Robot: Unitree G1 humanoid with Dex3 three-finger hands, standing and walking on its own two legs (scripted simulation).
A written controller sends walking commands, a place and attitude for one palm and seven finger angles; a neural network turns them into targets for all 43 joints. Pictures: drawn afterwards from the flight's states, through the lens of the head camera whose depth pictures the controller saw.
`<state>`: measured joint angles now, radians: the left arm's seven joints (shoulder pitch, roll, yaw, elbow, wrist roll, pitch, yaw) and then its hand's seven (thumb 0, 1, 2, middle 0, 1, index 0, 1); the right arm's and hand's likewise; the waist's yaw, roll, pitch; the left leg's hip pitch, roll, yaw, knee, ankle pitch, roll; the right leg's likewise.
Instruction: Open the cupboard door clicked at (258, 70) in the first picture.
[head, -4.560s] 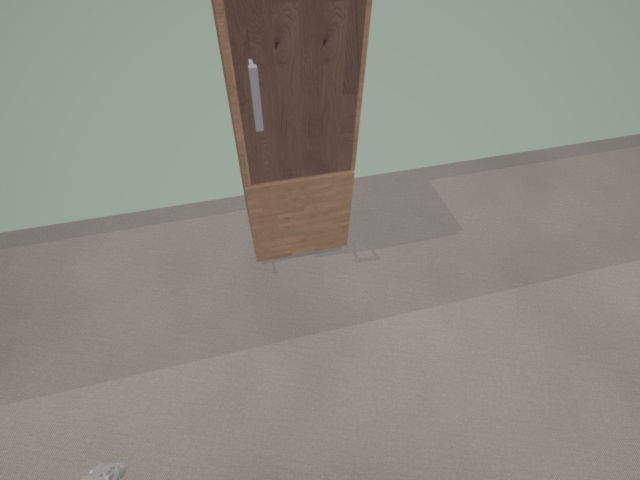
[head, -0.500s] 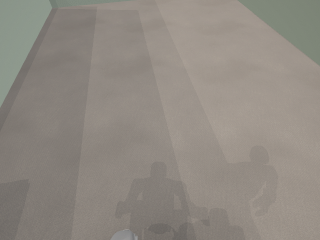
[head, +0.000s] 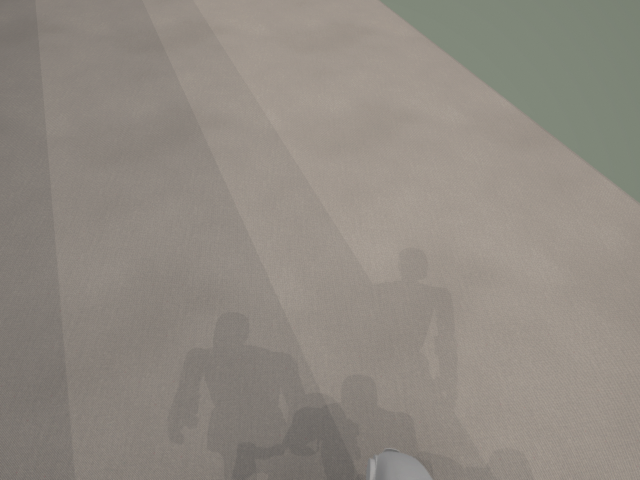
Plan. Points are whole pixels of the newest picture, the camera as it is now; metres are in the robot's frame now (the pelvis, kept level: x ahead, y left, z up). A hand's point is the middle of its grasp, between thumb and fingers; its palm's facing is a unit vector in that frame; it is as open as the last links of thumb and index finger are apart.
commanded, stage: turn to face it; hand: left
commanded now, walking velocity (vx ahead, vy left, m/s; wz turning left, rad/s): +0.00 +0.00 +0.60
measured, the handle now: out of the picture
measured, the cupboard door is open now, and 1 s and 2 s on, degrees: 0 0 0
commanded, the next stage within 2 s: none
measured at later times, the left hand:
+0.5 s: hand out of the picture +0.14 +0.17 -0.19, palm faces +0.17 -0.97 -0.15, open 7.4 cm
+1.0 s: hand out of the picture +0.02 +0.21 -0.16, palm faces +0.46 -0.84 -0.28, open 7.4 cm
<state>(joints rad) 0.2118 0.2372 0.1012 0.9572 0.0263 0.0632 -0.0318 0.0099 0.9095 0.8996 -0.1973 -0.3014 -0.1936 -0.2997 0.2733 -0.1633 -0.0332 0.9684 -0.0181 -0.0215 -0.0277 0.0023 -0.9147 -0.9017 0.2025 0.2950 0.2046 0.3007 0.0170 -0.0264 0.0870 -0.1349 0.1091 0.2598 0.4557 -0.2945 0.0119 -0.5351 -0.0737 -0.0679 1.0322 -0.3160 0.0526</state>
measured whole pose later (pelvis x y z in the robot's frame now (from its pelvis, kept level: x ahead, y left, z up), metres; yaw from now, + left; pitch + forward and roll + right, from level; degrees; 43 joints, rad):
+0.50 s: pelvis +0.05 -0.01 -0.02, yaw +10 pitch -1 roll -2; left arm 0.11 0.15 0.04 0.95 0.03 0.03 0.03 0.01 0.90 0.90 -0.21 -0.30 -0.20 -0.30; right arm 0.26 -0.16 -0.07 0.98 -0.02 0.04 0.02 0.00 -0.91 -0.90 0.20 0.29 0.20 0.30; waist -0.05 -0.02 0.07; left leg -0.36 0.08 0.14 0.74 -0.34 -0.06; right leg -0.26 -0.16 -0.29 0.65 -0.33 0.03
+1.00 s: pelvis +0.03 -0.03 -0.01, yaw +26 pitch +0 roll -1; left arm 0.18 0.23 0.07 0.90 0.01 0.06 0.02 0.01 0.91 0.90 -0.20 -0.30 -0.20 -0.30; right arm 0.19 -0.24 -0.09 0.91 -0.02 0.05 0.01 0.00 -0.90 -0.90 0.20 0.30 0.20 0.30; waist -0.03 0.03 0.04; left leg -0.37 -0.07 -0.08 0.48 -0.11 0.04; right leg -0.33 -0.03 -0.01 0.75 -0.41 0.06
